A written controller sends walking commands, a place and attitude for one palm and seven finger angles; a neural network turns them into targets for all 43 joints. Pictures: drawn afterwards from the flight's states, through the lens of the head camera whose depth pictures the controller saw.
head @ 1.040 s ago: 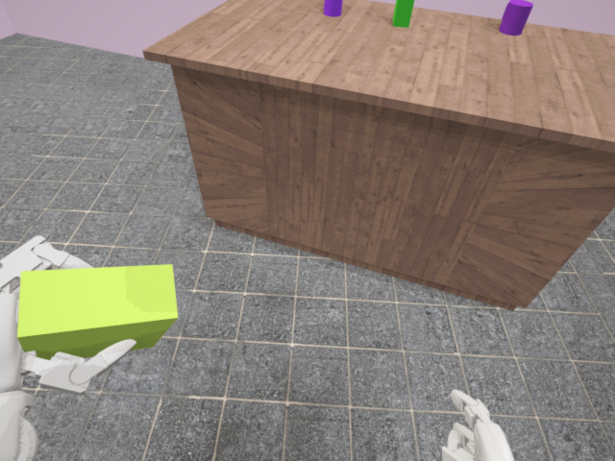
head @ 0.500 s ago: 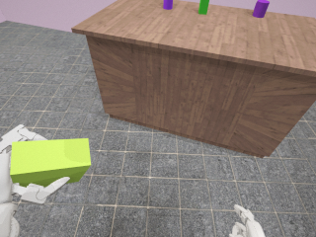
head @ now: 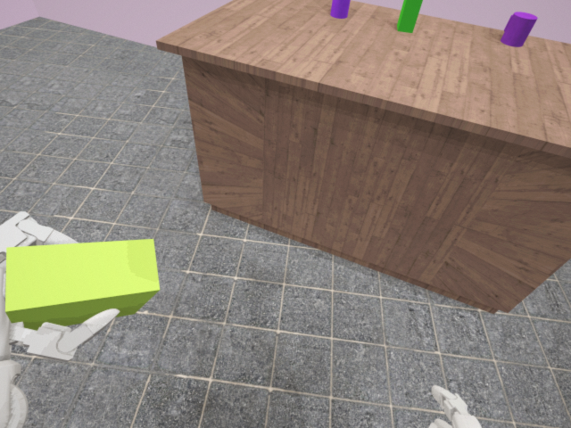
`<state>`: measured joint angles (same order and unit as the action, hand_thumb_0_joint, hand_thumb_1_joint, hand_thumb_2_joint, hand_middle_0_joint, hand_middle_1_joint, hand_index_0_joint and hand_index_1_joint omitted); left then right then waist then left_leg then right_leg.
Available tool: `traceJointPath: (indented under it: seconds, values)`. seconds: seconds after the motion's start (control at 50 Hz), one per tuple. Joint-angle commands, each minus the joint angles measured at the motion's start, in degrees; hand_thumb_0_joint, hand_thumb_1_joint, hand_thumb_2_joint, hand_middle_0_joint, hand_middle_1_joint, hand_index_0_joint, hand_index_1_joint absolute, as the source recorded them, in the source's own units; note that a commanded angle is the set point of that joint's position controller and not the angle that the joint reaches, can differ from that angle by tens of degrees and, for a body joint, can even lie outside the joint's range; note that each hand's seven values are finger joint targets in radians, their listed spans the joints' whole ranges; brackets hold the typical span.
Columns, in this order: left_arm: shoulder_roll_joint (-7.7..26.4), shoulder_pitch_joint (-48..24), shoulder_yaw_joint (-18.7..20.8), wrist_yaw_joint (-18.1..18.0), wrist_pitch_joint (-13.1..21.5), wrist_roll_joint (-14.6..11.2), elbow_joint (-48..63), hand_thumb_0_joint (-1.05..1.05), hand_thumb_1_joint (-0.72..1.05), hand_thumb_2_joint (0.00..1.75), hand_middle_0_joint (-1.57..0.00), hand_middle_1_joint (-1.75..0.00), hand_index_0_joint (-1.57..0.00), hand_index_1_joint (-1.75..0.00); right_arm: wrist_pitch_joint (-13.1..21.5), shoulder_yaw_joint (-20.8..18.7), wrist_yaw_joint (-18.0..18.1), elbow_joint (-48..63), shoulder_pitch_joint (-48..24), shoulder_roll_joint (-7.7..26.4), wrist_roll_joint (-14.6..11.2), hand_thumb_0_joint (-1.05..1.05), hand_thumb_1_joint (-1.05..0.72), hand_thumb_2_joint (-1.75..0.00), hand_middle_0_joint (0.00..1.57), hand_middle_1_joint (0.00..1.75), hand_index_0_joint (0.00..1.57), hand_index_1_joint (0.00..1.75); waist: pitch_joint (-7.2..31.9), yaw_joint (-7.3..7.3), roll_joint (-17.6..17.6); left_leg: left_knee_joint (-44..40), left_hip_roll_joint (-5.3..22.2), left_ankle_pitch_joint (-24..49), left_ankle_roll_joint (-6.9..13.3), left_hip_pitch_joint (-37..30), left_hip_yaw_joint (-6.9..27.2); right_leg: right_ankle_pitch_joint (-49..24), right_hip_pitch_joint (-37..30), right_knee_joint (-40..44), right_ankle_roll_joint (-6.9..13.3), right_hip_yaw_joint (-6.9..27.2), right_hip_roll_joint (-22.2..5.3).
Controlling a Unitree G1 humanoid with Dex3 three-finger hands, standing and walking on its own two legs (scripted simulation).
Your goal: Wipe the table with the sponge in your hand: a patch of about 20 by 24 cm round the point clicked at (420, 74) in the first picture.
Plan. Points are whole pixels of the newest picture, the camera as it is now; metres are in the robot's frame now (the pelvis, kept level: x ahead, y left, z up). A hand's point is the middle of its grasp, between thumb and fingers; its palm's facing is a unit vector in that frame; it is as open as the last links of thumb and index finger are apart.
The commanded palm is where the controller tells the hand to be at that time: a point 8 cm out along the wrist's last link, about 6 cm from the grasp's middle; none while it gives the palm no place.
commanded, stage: walk to a spot facing it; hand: left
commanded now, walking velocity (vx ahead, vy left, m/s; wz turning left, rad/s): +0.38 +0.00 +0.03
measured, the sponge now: (104, 285) +0.22 +0.22 +0.15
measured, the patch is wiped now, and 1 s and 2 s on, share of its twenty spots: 0.00 0.00 0.00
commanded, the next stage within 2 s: none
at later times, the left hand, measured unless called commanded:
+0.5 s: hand (197, 172) +0.37 +0.15 +0.18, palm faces +0.38 -0.78 -0.50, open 9.6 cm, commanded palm +0.30 +0.21 +0.20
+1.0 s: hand (170, 163) +0.38 +0.18 +0.19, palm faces +0.61 -0.69 -0.40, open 9.6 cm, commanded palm +0.32 +0.21 +0.20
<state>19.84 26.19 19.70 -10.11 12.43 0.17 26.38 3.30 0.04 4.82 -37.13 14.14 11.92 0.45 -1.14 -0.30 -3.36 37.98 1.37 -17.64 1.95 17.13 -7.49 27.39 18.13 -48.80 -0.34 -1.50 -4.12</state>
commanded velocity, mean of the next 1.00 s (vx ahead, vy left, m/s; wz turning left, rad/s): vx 0.14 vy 0.00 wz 0.43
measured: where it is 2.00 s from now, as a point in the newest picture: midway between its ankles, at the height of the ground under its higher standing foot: outside the picture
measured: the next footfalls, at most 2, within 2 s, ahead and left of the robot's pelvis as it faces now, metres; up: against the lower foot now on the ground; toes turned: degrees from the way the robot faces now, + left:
right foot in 0.40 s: +0.25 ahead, -0.14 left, +0.00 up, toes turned -11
left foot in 1.02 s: +0.27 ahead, +0.03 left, +0.00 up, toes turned +23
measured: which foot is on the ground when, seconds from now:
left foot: down 0.00-0.40, up 0.42-1.00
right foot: up 0.00-0.38, down 0.40-1.00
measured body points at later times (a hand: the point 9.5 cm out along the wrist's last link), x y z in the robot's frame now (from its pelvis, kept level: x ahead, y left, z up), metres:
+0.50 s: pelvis +0.15 -0.08 +0.00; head +0.18 -0.10 +0.44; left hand +0.35 +0.19 +0.21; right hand +0.31 -0.31 -0.12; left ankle +0.05 +0.07 -0.63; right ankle +0.21 -0.13 -0.72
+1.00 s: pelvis +0.22 -0.10 +0.01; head +0.25 -0.09 +0.46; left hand +0.34 +0.22 +0.21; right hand +0.44 -0.29 -0.08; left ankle +0.23 +0.02 -0.71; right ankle +0.22 -0.13 -0.72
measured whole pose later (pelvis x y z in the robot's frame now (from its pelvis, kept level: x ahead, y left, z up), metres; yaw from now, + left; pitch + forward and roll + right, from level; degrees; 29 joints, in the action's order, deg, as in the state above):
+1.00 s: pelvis +0.22 -0.10 +0.01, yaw +13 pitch +0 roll +3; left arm 21.2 27.6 20.3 -11.4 10.5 -1.6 33.8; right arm 1.1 -0.3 4.7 -30.7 12.7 11.9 0.5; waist -2.9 -1.4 -2.9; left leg 36.6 1.9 -18.5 -1.2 20.6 -11.1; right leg 23.2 14.1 -36.9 4.9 -23.0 -7.3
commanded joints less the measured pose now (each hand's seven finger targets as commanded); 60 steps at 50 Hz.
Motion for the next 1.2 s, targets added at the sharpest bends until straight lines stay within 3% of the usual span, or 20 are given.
traceJointPath:
  seconds: [0.0,0.06,0.12,0.26,0.34,0.36,0.38,0.4,0.44,0.48,0.58,0.72,0.86,0.96,0.98,1.02,1.04,1.08,1.14,1.18]
  values:
    - [11.0,-8.0,5.5,-0.6,4.3,0.1,17.8,0.00,0.10,1.30,-1.20,-1.60,-1.20,-1.60,4.7,-2.2,-0.6,8.8,-5.0,5.8,0.5,0.00,-0.90,-0.90,0.20,0.30,0.20,0.30,1.7,2.35,14.2,-23.8,23.6,0.9,12.2,-14.1,36.2,2.3,23.8,-21.1,0.1,3.0,-1.7]
    - [9.1,-6.7,4.1,-0.3,4.0,0.1,20.2,0.00,0.10,1.30,-1.20,-1.60,-1.20,-1.60,6.2,-2.8,-1.2,8.0,-4.4,6.2,-0.4,0.00,-0.90,-0.90,0.20,0.30,0.20,0.30,3.3,1.20,13.9,-20.7,18.1,13.5,9.2,-17.9,21.3,-3.4,24.9,-17.6,-1.1,-1.1,-1.5]
    - [7.9,-1.6,4.5,0.4,2.9,-0.5,17.3,0.00,0.10,1.30,-1.20,-1.60,-1.20,-1.60,6.0,-2.9,-1.5,8.2,-3.6,5.9,-0.4,0.00,-0.90,-0.90,0.20,0.30,0.20,0.30,4.2,1.20,14.6,-21.0,15.3,17.1,7.0,-16.7,13.4,-8.4,22.3,-13.2,-1.6,-4.2,-0.8]
    - [9.9,-1.6,7.0,1.4,2.4,-0.9,14.4,0.00,0.10,1.30,-1.20,-1.60,-1.20,-1.60,5.5,-2.7,-0.6,9.3,-4.4,5.1,0.2,0.00,-0.90,-0.90,0.20,0.30,0.20,0.30,3.0,1.51,15.6,-20.1,15.2,26.1,5.7,-16.7,7.6,-11.5,15.4,4.5,-1.4,-9.2,0.5]
    - [10.9,-3.4,7.5,1.4,1.9,-1.0,16.0,0.00,0.10,1.30,-1.20,-1.60,-1.20,-1.60,5.1,-2.3,-0.7,9.3,-6.1,4.9,-0.4,0.00,-0.90,-0.90,0.20,0.30,0.20,0.30,8.5,0.04,14.1,-3.2,11.9,31.4,4.5,-11.1,3.6,-17.2,-7.9,20.6,-0.4,-13.4,5.2]
    - [11.9,-2.9,8.1,1.3,1.6,-0.7,16.1,0.00,0.10,1.30,-1.20,-1.60,-1.20,-1.60,4.7,-2.4,-0.8,9.3,-6.7,4.6,-0.8,0.00,-0.90,-0.90,0.20,0.30,0.20,0.30,10.8,-0.73,9.7,6.2,10.1,25.7,3.4,-6.2,2.6,-19.4,-16.2,22.0,0.4,-9.4,1.7]
    - [13.9,-3.2,9.1,1.0,1.2,0.0,16.3,0.00,0.10,1.30,-1.20,-1.60,-1.20,-1.60,4.0,-2.7,-1.1,9.6,-6.1,3.6,-1.1,0.00,-0.90,-0.90,0.20,0.30,0.20,0.30,14.2,-0.43,-2.8,22.2,4.7,9.5,1.4,5.2,-0.2,-27.8,-26.0,22.2,4.7,5.3,-10.5]
    - [17.3,-2.8,13.0,0.5,1.6,-0.4,16.8,0.00,0.10,1.30,-1.20,-1.60,-1.20,-1.60,3.9,-2.3,-1.0,11.6,-8.0,3.4,-0.7,0.00,-0.90,-0.90,0.20,0.30,0.20,0.30,16.0,-1.03,-11.2,36.7,-2.3,-14.8,-0.3,18.9,3.6,-41.4,-31.0,25.1,10.4,25.6,-22.0]
    - [16.4,-4.1,13.0,0.4,2.7,-0.6,16.7,0.00,0.10,1.30,-1.20,-1.60,-1.20,-1.60,3.1,-3.5,-1.5,10.1,-7.7,5.4,-0.4,0.00,-0.90,-0.90,0.20,0.30,0.20,0.30,13.3,0.00,-5.8,44.3,1.9,-10.3,-1.4,18.7,11.4,-23.2,-21.9,30.5,7.9,25.1,-23.6]
    - [15.8,4.5,14.1,0.5,3.7,-0.9,14.8,0.00,0.10,1.30,-1.20,-1.60,-1.20,-1.60,1.4,-2.8,-1.7,9.6,-8.8,4.6,0.0,0.00,-0.90,-0.90,0.20,0.30,0.20,0.30,7.4,-0.37,1.0,46.2,4.0,-3.6,-3.3,21.0,10.9,-22.6,-14.3,30.3,8.0,14.7,-20.7]
    - [13.7,3.1,12.9,0.6,4.1,-1.6,14.6,0.00,0.10,1.30,-1.20,-1.60,-1.20,-1.60,-0.6,-3.2,-1.6,10.5,-8.4,4.7,0.1,0.00,-0.90,-0.90,0.20,0.30,0.20,0.30,6.4,1.54,-0.5,38.3,5.1,2.5,-5.7,20.6,6.4,-40.3,-9.6,28.5,5.0,-3.5,-15.7]
    - [12.6,2.8,11.2,-0.6,2.3,-2.2,12.0,0.00,0.10,1.30,-1.20,-1.60,-1.20,-1.60,0.4,-3.3,-0.7,12.7,-5.8,4.9,0.0,0.00,-0.90,-0.90,0.20,0.30,0.20,0.30,6.7,-0.09,-5.4,18.3,3.8,1.8,-4.8,17.3,-0.9,-52.9,-14.8,26.4,1.2,-7.9,-15.7]
    - [11.8,-0.6,9.0,-2.1,1.6,-1.9,17.7,0.00,0.10,1.30,-1.20,-1.60,-1.20,-1.60,0.8,-2.4,0.2,14.7,-5.0,4.3,0.3,0.00,-0.90,-0.90,0.20,0.30,0.20,0.30,7.8,-1.78,-4.6,5.2,3.0,-2.3,-3.7,13.3,-3.2,-54.2,-19.2,24.0,3.7,-7.2,-18.7]
    - [12.1,-4.2,7.7,-2.9,1.2,-2.6,20.8,0.00,0.10,1.30,-1.20,-1.60,-1.20,-1.60,0.7,-1.6,0.8,14.8,-3.2,3.7,0.3,0.00,-0.90,-0.90,0.20,0.30,0.20,0.30,12.5,0.96,-0.6,-8.6,-0.7,1.9,-2.4,0.4,-2.6,-57.2,-16.7,8.6,3.0,-9.1,-17.8]
    - [12.6,-5.2,7.7,-3.0,1.5,-2.9,21.5,0.00,0.10,1.30,-1.20,-1.60,-1.20,-1.60,0.5,-1.6,0.9,14.7,-2.6,3.9,0.3,0.00,-0.90,-0.90,0.20,0.30,0.20,0.30,14.5,2.57,3.8,-13.1,1.1,12.5,-0.7,-7.5,1.4,-52.1,-11.2,-0.3,0.4,-9.6,-14.9]
    - [13.9,-5.4,8.4,-2.1,3.5,-2.9,24.5,0.00,0.10,1.30,-1.20,-1.60,-1.20,-1.60,2.2,-1.8,-0.2,14.9,-3.1,5.4,0.5,0.00,-0.90,-0.90,0.20,0.30,0.20,0.30,11.7,0.26,22.5,-15.0,23.8,64.1,13.0,-21.8,35.6,10.7,15.7,-18.1,-3.8,-4.3,-0.1]
    - [16.2,-3.5,9.9,-1.0,3.9,-1.4,21.1,0.00,0.10,1.30,-1.20,-1.60,-1.20,-1.60,2.8,-1.7,-1.1,13.1,-2.4,5.0,0.5,0.00,-0.90,-0.90,0.20,0.30,0.20,0.30,10.4,0.48,16.7,-13.2,24.0,66.7,13.0,-24.0,36.1,13.1,19.5,-21.1,-2.9,0.1,-0.5]
    - [15.3,-3.1,10.2,0.0,2.7,-0.9,22.4,0.00,0.10,1.30,-1.20,-1.60,-1.20,-1.60,2.0,-3.2,-2.1,12.6,-5.3,6.6,-0.1,0.00,-0.90,-0.90,0.20,0.30,0.20,0.30,10.7,0.54,11.4,-12.9,20.9,49.9,11.2,-17.4,28.3,6.7,18.3,-20.7,-3.2,2.1,-1.4]
    - [13.3,4.9,11.5,0.2,2.3,-2.6,23.6,0.00,0.10,1.30,-1.20,-1.60,-1.20,-1.60,2.3,-4.2,-3.2,13.0,-4.9,7.2,-0.7,0.00,-0.90,-0.90,0.20,0.30,0.20,0.30,11.4,0.39,15.4,-15.5,13.2,34.4,6.9,-9.4,18.5,-3.0,10.9,-14.3,-4.2,-0.7,0.7]
    - [11.1,7.6,10.5,0.8,2.0,-3.9,22.8,0.00,0.10,1.30,-1.20,-1.60,-1.20,-1.60,2.6,-3.7,-3.6,12.8,-5.2,6.5,-0.9,0.00,-0.90,-0.90,0.20,0.30,0.20,0.30,9.9,0.74,17.5,-18.5,11.4,25.2,5.4,-2.4,17.6,-4.7,5.8,-10.1,-4.8,-2.2,1.9]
